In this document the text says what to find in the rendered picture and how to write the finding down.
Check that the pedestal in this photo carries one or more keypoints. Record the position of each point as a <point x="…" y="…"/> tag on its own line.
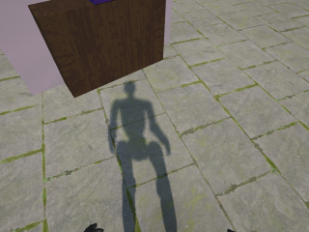
<point x="93" y="45"/>

